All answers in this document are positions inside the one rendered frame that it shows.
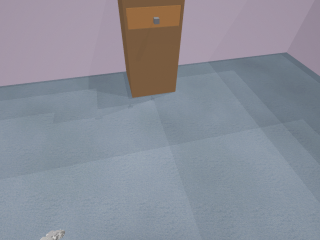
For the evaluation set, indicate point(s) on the handle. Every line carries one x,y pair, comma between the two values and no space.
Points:
156,20

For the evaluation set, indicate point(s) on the cabinet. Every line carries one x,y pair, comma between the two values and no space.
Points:
151,54

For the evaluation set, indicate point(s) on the drawer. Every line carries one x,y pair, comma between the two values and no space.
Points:
143,17

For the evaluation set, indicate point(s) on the left robot hand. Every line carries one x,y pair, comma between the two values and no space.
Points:
54,235

